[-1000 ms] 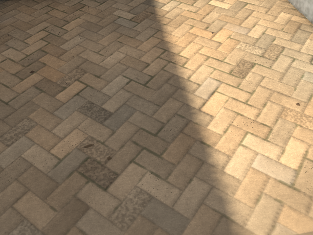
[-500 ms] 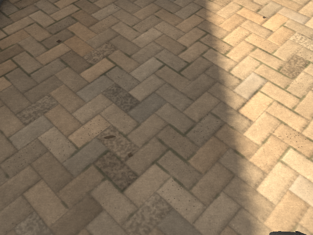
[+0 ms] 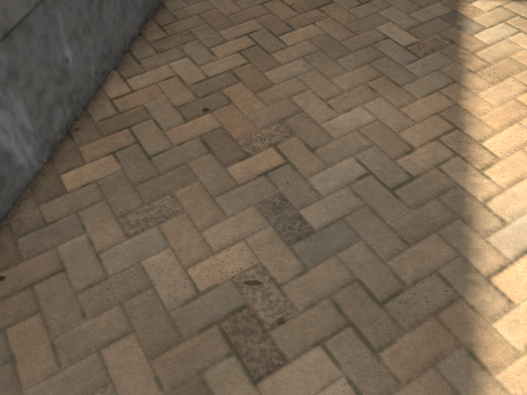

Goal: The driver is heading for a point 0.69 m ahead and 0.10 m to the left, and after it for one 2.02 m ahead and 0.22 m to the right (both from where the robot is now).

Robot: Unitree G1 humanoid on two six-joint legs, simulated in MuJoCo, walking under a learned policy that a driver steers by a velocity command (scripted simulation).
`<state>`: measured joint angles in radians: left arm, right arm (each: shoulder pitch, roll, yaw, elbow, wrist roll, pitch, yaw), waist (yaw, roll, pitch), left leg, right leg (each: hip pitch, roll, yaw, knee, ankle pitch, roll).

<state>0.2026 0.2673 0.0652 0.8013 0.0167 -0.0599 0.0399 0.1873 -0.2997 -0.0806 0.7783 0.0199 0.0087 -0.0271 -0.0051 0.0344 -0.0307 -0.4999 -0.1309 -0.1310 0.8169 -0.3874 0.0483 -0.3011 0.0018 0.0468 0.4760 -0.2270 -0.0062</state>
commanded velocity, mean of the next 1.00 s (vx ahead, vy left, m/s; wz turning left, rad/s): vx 0.45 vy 0.00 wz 0.26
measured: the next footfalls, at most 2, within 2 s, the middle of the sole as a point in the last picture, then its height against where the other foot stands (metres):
left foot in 0.40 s outside the picture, level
right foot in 0.94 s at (235, 341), level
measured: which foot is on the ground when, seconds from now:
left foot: up 0.00-0.38, down 0.40-0.96, up 0.98-1.00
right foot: down 0.00-0.40, up 0.42-0.92, down 0.94-1.00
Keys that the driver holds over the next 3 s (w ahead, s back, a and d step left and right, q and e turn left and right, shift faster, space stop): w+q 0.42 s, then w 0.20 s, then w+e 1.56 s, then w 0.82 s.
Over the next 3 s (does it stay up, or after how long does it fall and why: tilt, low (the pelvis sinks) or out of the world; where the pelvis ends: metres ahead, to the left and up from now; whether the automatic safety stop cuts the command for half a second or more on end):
stays up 1.49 -0.09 -0.01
